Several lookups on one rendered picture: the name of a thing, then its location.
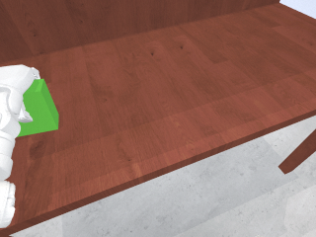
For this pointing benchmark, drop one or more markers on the robot left hand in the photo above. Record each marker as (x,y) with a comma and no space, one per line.
(21,77)

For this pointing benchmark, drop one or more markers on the left robot forearm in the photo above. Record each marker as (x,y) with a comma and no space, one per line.
(11,100)

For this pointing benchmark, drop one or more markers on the table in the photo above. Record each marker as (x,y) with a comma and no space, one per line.
(146,87)

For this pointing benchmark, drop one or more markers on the sponge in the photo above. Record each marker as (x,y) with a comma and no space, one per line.
(40,106)

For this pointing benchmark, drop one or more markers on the left robot upper arm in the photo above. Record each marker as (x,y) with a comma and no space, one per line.
(7,203)

